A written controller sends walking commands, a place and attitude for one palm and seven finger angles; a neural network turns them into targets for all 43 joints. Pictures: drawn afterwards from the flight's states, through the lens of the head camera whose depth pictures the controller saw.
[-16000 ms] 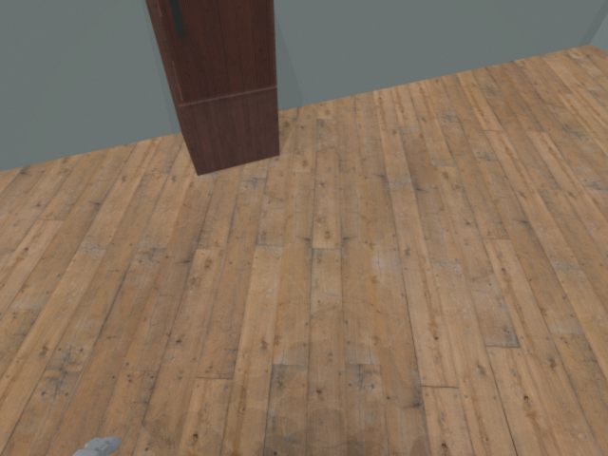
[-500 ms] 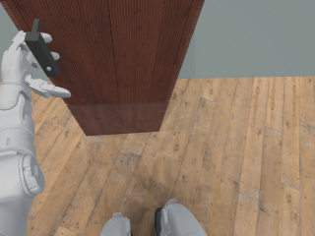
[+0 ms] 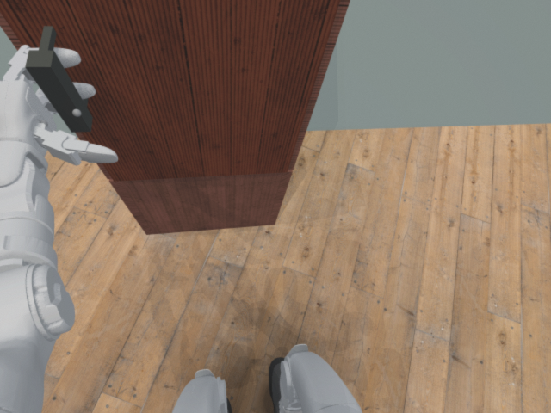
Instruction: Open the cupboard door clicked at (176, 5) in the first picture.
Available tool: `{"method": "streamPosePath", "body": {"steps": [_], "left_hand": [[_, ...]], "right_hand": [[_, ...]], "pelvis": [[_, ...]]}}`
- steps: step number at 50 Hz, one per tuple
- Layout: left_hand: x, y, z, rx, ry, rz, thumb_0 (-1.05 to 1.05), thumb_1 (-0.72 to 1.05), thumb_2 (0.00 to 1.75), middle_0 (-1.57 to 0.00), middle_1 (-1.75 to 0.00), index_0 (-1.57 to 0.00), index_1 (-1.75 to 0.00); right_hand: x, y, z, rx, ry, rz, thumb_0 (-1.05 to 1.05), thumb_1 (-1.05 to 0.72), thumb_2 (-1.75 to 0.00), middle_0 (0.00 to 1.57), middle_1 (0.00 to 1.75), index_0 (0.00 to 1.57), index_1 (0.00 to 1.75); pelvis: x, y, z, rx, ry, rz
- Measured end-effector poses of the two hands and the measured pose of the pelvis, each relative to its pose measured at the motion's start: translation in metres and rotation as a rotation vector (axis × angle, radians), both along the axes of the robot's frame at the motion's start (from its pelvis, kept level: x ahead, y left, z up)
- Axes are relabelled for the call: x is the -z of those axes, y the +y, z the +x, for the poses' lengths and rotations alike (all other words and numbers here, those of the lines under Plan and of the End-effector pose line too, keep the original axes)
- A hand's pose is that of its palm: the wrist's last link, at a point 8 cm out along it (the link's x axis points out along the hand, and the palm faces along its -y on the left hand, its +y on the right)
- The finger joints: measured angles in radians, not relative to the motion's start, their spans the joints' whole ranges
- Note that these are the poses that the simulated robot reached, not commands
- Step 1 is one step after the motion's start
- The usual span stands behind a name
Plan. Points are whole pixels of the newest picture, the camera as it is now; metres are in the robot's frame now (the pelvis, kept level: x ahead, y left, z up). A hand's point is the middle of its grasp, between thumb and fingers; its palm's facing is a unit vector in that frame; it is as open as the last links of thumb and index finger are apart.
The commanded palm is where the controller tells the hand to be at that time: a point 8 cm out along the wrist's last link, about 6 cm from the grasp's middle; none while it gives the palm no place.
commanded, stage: close the thumb around the handle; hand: left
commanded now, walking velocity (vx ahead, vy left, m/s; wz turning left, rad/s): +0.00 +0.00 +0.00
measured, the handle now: (65, 82) +0.56 +0.24 +0.06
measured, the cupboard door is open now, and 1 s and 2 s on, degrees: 0 3 42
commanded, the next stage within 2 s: pull the door open along its arc in 0.64 s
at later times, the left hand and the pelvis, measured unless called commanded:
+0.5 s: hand (75, 115) +0.51 +0.22 +0.06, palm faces +0.03 -1.00 -0.02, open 6.5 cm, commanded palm +0.49 +0.26 +0.06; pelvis +0.00 +0.00 +0.00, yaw +0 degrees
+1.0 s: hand (79, 127) +0.49 +0.21 +0.06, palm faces +0.04 -1.00 -0.02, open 6.3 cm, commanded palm +0.43 +0.26 +0.06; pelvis +0.01 +0.00 +0.01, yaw -1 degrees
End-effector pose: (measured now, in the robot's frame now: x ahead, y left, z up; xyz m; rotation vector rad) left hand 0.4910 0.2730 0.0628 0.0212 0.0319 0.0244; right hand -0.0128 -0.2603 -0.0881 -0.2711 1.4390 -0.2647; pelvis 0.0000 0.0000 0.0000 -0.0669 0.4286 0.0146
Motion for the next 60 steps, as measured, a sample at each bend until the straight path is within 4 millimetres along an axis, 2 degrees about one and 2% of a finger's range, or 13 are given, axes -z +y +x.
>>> {"method": "streamPosePath", "body": {"steps": [4, 9, 18, 26, 42, 48, 54, 60], "left_hand": [[-0.001, 0.000, -0.001, -0.001, -0.002, 0.004, -0.01, -0.43, 0.33, -0.30, -1.21, -0.30, -1.21], [-0.001, -0.001, -0.005, -0.003, 0.003, 0.003, -0.01, -0.25, 0.41, -0.31, -1.23, -0.32, -1.22], [-0.001, 0.002, -0.007, -0.008, 0.009, 0.008, 0.00, 0.20, 0.60, -0.35, -1.28, -0.35, -1.27], [-0.001, 0.001, -0.004, 0.001, 0.000, 0.004, 0.00, 0.63, 0.78, -0.38, -1.32, -0.38, -1.32], [-0.001, -0.003, -0.007, -0.016, -0.001, 0.002, 0.01, 0.66, 0.80, -0.34, -1.34, -0.32, -1.35], [-0.001, -0.005, -0.017, -0.015, -0.004, 0.004, 0.01, 0.68, 0.77, -0.33, -1.34, -0.31, -1.35], [0.000, -0.010, -0.044, -0.001, -0.016, -0.005, 0.01, 0.67, 0.72, -0.31, -1.33, -0.31, -1.35], [0.001, -0.027, -0.090, -0.003, -0.033, -0.024, 0.01, 0.66, 0.70, -0.30, -1.32, -0.30, -1.32]], "right_hand": [[-0.001, 0.001, 0.002, 0.004, -0.007, 0.005, 0.00, -0.91, -0.90, 0.20, 0.30, 0.20, 0.30], [-0.001, 0.003, 0.007, 0.000, -0.015, 0.013, 0.00, -0.91, -0.90, 0.20, 0.30, 0.20, 0.30], [0.001, 0.002, 0.013, -0.017, -0.034, 0.010, 0.00, -0.91, -0.90, 0.20, 0.30, 0.20, 0.30], [0.002, 0.000, 0.011, -0.017, -0.033, 0.001, 0.00, -0.91, -0.90, 0.20, 0.30, 0.20, 0.30], [0.002, 0.002, 0.001, 0.000, -0.015, 0.013, 0.00, -0.91, -0.90, 0.20, 0.30, 0.20, 0.30], [-0.002, 0.002, 0.006, 0.020, -0.036, 0.027, 0.00, -0.91, -0.90, 0.20, 0.30, 0.20, 0.30], [-0.008, 0.004, 0.029, 0.023, -0.102, 0.051, 0.00, -0.91, -0.90, 0.20, 0.30, 0.20, 0.30], [-0.014, 0.006, 0.076, -0.025, -0.239, 0.079, 0.01, -0.91, -0.90, 0.20, 0.30, 0.20, 0.30]], "pelvis": [[-0.001, 0.000, 0.002, 0.002, -0.004, 0.000], [-0.003, 0.000, 0.003, 0.000, -0.011, 0.001], [-0.002, 0.000, 0.001, -0.007, -0.014, 0.001], [0.000, 0.000, -0.001, -0.005, -0.008, 0.000], [-0.001, -0.001, -0.002, 0.000, -0.012, 0.003], [-0.006, -0.001, 0.003, 0.015, -0.023, 0.008], [-0.014, 0.000, 0.012, 0.027, -0.047, 0.015], [-0.021, 0.001, 0.020, 0.029, -0.071, 0.021]]}}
